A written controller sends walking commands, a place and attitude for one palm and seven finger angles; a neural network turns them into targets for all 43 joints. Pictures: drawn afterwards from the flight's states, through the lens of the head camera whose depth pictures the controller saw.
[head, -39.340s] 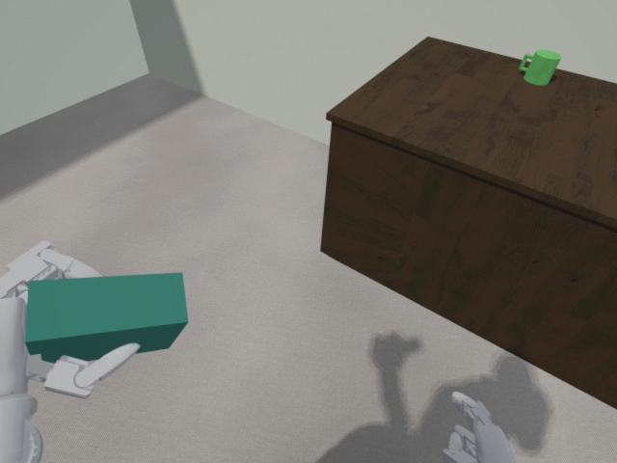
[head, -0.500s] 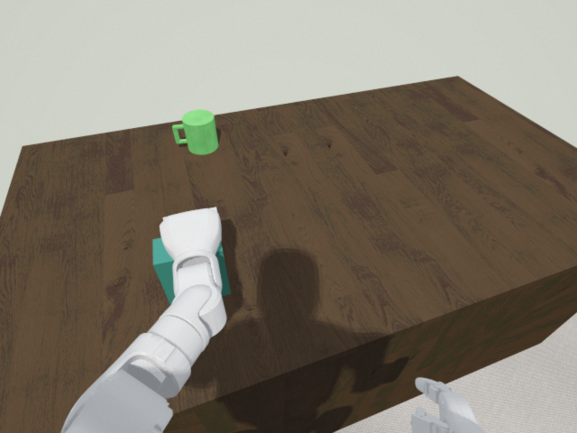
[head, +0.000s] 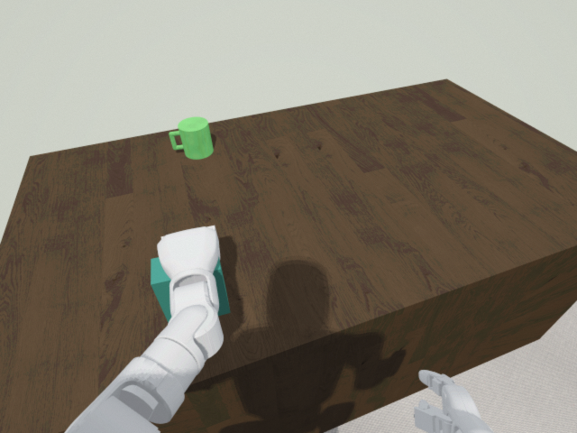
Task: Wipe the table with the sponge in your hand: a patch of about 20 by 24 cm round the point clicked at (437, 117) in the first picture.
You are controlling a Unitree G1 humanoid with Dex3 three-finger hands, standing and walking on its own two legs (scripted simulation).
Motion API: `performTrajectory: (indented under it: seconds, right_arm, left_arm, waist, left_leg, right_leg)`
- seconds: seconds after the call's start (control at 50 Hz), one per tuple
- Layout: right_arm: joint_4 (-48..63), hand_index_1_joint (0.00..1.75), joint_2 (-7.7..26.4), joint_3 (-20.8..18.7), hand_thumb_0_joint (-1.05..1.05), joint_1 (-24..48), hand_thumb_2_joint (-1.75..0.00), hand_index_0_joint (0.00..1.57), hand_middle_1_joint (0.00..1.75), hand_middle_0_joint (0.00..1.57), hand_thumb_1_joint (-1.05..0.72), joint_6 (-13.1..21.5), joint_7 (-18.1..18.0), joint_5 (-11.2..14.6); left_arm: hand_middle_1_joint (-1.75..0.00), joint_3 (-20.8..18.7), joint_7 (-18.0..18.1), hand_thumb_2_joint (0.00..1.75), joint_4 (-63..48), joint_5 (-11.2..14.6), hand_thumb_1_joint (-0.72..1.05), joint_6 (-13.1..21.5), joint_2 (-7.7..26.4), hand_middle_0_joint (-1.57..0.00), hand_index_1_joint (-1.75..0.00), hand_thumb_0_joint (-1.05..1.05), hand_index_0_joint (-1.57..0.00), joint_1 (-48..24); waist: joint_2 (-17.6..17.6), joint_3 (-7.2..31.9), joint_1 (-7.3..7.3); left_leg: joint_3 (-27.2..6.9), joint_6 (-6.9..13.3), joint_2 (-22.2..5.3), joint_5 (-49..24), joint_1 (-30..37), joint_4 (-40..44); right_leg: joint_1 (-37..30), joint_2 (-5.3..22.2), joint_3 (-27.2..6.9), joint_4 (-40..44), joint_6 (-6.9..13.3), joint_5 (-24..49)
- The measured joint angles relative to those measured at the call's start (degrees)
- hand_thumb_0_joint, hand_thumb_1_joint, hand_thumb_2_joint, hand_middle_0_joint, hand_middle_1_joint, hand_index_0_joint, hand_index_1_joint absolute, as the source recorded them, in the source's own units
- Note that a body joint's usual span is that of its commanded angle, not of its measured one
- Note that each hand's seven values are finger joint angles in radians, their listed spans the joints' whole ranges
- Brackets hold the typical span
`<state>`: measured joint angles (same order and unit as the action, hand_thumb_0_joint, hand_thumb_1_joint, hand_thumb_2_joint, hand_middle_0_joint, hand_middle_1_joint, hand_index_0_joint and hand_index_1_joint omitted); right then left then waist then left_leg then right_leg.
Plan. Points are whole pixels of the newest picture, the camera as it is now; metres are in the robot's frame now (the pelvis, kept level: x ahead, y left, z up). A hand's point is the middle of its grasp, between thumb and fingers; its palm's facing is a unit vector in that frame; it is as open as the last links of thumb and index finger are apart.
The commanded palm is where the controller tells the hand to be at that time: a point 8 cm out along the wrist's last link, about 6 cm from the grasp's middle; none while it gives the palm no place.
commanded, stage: wipe back along the third lane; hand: left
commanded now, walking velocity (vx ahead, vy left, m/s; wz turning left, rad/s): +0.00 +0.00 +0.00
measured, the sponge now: (195, 295) +0.34 +0.20 -0.02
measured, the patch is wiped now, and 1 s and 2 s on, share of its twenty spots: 0.95 0.95 0.95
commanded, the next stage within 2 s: slide back across to the middle lane in 1.10 s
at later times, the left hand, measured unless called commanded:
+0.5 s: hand (200, 281) +0.33 +0.18 +0.03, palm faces +0.00 -0.05 -1.00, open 9.7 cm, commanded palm +0.28 +0.16 +0.06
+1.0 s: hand (200, 283) +0.33 +0.18 +0.03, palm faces +0.02 -0.05 -1.00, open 9.7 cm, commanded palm +0.28 +0.16 +0.06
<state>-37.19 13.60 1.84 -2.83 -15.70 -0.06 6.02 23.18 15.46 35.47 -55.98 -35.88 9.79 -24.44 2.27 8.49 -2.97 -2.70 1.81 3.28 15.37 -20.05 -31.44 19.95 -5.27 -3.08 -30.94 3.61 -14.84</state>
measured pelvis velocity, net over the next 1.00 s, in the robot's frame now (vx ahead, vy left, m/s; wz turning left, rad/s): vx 0.00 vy -0.01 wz -0.02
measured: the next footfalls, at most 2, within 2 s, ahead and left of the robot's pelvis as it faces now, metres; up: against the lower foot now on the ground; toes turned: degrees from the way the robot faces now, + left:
none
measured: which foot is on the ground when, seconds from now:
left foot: down 0.00-1.00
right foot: down 0.00-1.00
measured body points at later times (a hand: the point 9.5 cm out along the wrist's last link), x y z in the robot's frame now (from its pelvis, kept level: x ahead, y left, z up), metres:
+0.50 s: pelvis +0.01 -0.02 +0.00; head -0.02 -0.05 +0.45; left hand +0.33 +0.18 +0.09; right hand +0.24 -0.24 -0.08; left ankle +0.01 +0.10 -0.73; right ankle +0.01 -0.08 -0.73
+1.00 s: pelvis +0.00 -0.01 +0.00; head -0.02 -0.03 +0.45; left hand +0.32 +0.18 +0.09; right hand +0.22 -0.23 -0.09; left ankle +0.01 +0.10 -0.73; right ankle +0.01 -0.08 -0.73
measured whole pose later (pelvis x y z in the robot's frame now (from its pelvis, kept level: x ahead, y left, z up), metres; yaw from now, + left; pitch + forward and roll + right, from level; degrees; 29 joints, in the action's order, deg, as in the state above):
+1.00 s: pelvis +0.00 -0.01 +0.00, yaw -1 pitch +4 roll +0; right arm -36.0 13.9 2.0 -1.9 -14.0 0.3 6.4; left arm 21.8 14.9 24.9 -56.8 -35.5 11.3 -16.3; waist 2.6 8.5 -3.4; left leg -2.0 1.0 2.5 16.5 -20.0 -32.8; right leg 20.5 -6.1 -3.6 -33.0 4.4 -15.8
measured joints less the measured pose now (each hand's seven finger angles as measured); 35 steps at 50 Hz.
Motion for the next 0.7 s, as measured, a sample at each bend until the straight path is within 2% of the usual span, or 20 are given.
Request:
performTrajectory:
  seconds: [0.28,0.7]
  right_arm:
    - [0.0,0.3,0.8,-0.3,0.01,-0.3,-0.9,0.2,0.3,0.2,-0.91,0.7,0.1,0.2]
    - [1.5,0.3,0.8,0.0,0.01,2.2,-0.9,0.2,0.3,0.2,-0.91,2.1,0.2,0.4]
  left_arm:
    - [-1.49,-1.2,0.1,1.1,-7.0,0.3,-0.47,1.4,1.8,-0.73,-1.48,0.01,-0.73,6.7]
    - [-1.49,-2.3,-0.6,1.1,-11.9,-0.5,-0.47,1.3,2.7,-0.73,-1.48,0.01,-0.73,9.8]
  waist:
    - [0.7,0.3,-0.45]
    - [0.4,-0.2,-0.64]
  left_leg:
    - [0.2,-1.0,-1.1,0.6,1.4,0.3]
    - [0.4,-1.4,-1.4,1.3,1.4,-0.3]
  right_leg:
    - [-1.0,-1.1,-0.2,-0.1,1.1,-0.4]
    - [-0.9,-1.5,-0.4,-0.7,1.5,-0.9]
